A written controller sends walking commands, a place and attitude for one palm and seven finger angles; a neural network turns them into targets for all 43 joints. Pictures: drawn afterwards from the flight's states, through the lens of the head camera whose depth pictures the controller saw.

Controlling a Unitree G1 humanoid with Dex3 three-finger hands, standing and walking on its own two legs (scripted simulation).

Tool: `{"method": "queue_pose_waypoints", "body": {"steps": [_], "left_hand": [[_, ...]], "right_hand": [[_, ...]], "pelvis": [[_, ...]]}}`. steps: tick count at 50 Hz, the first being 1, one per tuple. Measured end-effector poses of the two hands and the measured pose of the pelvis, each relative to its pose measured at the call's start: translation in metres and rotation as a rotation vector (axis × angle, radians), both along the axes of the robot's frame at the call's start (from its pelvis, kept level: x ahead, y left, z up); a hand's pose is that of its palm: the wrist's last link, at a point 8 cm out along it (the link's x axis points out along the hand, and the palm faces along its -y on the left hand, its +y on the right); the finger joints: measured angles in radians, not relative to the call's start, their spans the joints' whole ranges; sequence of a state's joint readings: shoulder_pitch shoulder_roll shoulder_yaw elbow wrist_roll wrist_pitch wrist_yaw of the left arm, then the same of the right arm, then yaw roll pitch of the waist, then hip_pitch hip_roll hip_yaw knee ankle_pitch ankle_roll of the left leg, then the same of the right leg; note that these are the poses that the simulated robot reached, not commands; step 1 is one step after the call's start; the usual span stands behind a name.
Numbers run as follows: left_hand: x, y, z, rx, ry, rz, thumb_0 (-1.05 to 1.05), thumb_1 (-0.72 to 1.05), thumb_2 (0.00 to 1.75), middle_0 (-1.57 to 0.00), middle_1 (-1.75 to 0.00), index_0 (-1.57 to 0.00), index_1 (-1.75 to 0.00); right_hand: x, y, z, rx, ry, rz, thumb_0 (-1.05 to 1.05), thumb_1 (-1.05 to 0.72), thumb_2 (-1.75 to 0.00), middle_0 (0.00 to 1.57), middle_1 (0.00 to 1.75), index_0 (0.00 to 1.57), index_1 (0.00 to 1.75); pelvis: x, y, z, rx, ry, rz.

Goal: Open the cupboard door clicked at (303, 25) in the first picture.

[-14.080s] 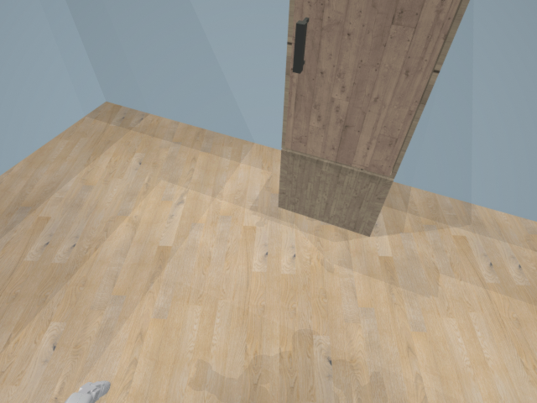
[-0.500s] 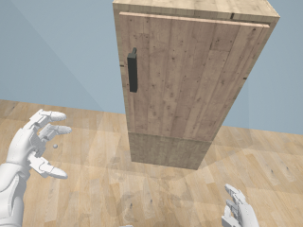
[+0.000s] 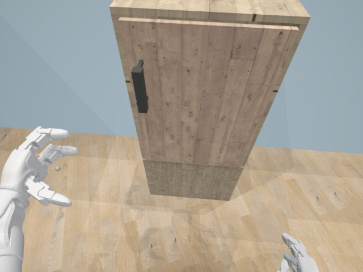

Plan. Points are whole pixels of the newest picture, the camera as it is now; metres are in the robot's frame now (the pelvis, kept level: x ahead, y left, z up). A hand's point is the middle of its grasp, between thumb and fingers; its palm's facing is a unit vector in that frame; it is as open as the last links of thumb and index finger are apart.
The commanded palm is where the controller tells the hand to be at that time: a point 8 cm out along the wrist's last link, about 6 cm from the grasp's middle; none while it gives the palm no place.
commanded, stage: raise the hand with hooked fingers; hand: left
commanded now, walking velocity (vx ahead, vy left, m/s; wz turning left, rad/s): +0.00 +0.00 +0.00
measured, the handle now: (142, 86) +0.57 +0.15 +0.08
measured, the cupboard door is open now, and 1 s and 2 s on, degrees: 0 0 0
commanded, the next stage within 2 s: move the hooked fingers beside the handle in 0.16 s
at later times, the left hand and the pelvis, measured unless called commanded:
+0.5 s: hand (69, 153) +0.33 +0.26 +0.09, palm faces -0.01 -1.00 -0.01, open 14.0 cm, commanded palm +0.30 +0.31 +0.10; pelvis +0.00 +0.00 +0.00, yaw +1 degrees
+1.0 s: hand (89, 129) +0.40 +0.24 +0.09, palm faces -0.05 -1.00 +0.01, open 14.0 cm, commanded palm +0.37 +0.29 +0.10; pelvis +0.00 +0.01 +0.00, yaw -1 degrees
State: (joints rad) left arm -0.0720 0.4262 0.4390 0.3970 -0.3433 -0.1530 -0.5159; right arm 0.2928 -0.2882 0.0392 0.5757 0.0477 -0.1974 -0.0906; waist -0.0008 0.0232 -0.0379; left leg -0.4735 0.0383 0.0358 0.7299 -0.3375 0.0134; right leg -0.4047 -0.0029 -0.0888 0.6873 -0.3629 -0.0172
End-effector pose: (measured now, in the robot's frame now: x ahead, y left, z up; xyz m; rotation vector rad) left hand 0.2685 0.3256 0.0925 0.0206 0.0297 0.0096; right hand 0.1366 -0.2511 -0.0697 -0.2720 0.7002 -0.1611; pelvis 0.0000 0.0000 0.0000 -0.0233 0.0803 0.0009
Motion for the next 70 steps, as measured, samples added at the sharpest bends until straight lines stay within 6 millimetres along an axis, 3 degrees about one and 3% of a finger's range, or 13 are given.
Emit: {"method": "queue_pose_waypoints", "body": {"steps": [10,17,22,29,33,39,57,70], "left_hand": [[0.001,-0.004,0.012,0.008,-0.018,-0.006,-0.01,-0.49,0.3,-0.3,-1.2,-0.3,-1.2],[0.004,-0.004,0.001,-0.016,0.019,0.0,-0.01,-0.5,0.3,-0.3,-1.2,-0.3,-1.2],[0.022,-0.005,-0.003,-0.02,0.005,0.005,-0.01,-0.5,0.3,-0.3,-1.2,-0.3,-1.2],[0.055,-0.018,0.009,-0.016,-0.034,-0.056,-0.01,-0.5,0.3,-0.3,-1.2,-0.3,-1.2],[0.069,-0.017,0.002,-0.039,0.013,-0.052,-0.01,-0.5,0.3,-0.3,-1.2,-0.3,-1.2],[0.08,-0.014,-0.005,-0.019,0.017,-0.026,-0.01,-0.49,0.3,-0.3,-1.2,-0.3,-1.2],[0.129,-0.036,0.0,-0.033,-0.012,-0.047,-0.01,-0.5,0.3,-0.3,-1.2,-0.3,-1.2],[0.158,-0.044,0.0,-0.028,-0.004,-0.044,-0.01,-0.5,0.3,-0.3,-1.2,-0.3,-1.2]], "right_hand": [[0.009,0.003,-0.004,0.033,-0.021,0.003,0.01,-0.9,-0.9,0.2,0.3,0.2,0.3],[0.01,0.003,-0.005,0.031,-0.017,0.011,0.01,-0.9,-0.9,0.2,0.3,0.21,0.3],[0.005,0.0,-0.009,0.004,0.021,0.011,0.01,-0.9,-0.9,0.2,0.3,0.21,0.3],[-0.01,-0.001,-0.011,0.002,0.059,-0.032,0.01,-0.9,-0.9,0.2,0.3,0.21,0.3],[-0.019,-0.001,-0.013,0.009,0.086,-0.057,0.01,-0.9,-0.9,0.2,0.3,0.21,0.3],[-0.033,0.001,-0.018,0.006,0.15,-0.071,0.01,-0.9,-0.9,0.2,0.3,0.21,0.3],[-0.054,0.006,-0.029,0.009,0.261,-0.1,0.01,-0.9,-0.9,0.2,0.3,0.21,0.3],[-0.092,-0.004,-0.038,0.001,0.386,-0.156,0.01,-0.9,-0.9,0.2,0.3,0.21,0.3]], "pelvis": [[0.001,-0.005,0.0,0.005,-0.003,0.001],[-0.001,-0.006,-0.001,0.007,0.004,0.003],[-0.005,-0.006,-0.002,0.002,0.011,0.012],[-0.001,0.0,-0.002,0.002,0.024,0.001],[0.001,0.003,-0.002,0.005,0.035,-0.009],[0.003,0.007,-0.003,0.003,0.052,-0.015],[0.003,0.014,-0.006,-0.002,0.086,-0.015],[0.0,0.01,-0.011,-0.004,0.119,-0.021]]}}
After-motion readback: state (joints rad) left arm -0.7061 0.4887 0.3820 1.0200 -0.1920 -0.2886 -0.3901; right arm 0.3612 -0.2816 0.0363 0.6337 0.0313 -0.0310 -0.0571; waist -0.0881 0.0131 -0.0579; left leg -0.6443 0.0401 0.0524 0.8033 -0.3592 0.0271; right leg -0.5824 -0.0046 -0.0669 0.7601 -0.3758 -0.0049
